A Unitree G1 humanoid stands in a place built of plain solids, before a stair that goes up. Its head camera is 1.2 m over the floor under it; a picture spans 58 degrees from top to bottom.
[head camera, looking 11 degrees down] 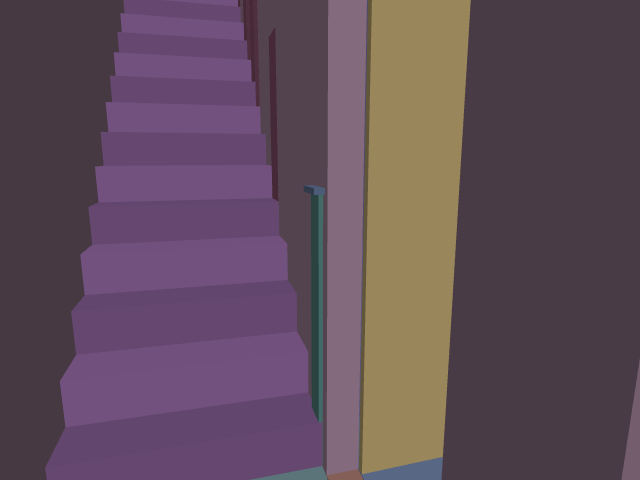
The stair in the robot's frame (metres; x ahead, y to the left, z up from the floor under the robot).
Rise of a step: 0.19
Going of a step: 0.22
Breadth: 0.95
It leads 15 degrees to the left of straight ahead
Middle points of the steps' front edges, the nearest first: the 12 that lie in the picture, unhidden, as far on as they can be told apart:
1.38 0.45 0.19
1.60 0.51 0.38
1.81 0.57 0.57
2.03 0.62 0.76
2.24 0.68 0.95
2.46 0.74 1.15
2.68 0.80 1.34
2.89 0.86 1.53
3.11 0.92 1.72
3.33 0.98 1.91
3.54 1.03 2.10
3.76 1.09 2.29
